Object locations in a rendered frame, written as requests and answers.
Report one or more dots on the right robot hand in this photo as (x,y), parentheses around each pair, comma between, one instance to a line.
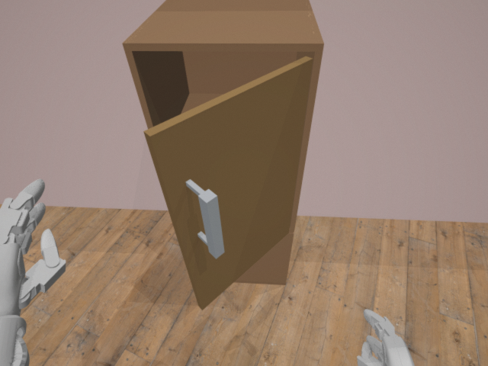
(392,351)

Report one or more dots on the robot left forearm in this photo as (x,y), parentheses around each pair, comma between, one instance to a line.
(13,349)

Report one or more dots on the cupboard door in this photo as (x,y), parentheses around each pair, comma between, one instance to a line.
(245,147)

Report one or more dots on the handle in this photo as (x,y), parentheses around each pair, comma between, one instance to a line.
(211,218)

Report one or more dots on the left robot hand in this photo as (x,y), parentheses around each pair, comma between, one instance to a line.
(18,219)

